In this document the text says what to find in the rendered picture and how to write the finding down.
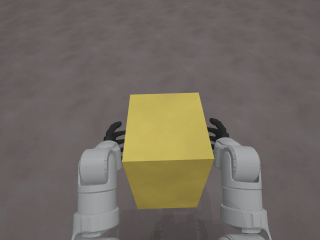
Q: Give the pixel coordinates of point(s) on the carton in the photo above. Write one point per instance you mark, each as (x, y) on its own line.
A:
(167, 154)

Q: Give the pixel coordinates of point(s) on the robot left forearm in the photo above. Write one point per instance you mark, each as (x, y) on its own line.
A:
(97, 209)

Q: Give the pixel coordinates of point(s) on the robot left hand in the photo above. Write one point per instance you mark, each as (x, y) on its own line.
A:
(111, 135)

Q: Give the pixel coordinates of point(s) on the robot right hand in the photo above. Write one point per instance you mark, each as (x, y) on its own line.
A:
(220, 132)

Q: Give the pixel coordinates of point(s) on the robot right forearm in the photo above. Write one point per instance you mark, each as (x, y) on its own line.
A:
(242, 206)

